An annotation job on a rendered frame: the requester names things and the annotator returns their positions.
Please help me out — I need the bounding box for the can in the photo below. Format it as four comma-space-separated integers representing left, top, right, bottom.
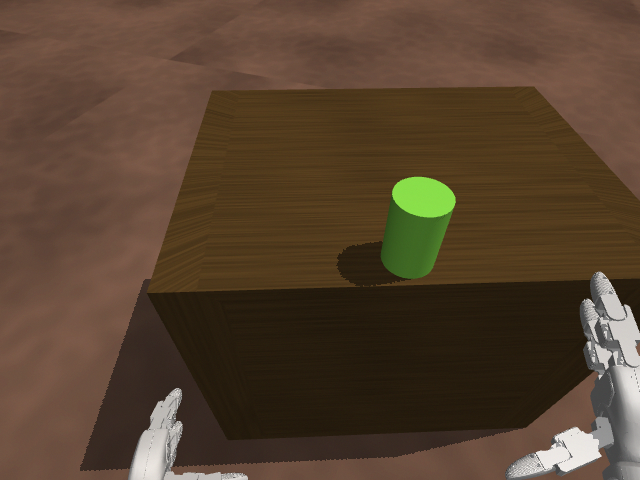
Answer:
381, 177, 456, 279

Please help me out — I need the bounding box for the right robot hand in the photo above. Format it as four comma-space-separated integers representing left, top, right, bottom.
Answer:
505, 272, 640, 480

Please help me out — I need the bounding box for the left robot hand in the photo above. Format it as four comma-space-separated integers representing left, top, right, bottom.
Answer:
128, 388, 248, 480

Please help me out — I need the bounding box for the right robot arm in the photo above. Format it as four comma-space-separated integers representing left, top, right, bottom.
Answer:
602, 461, 640, 480

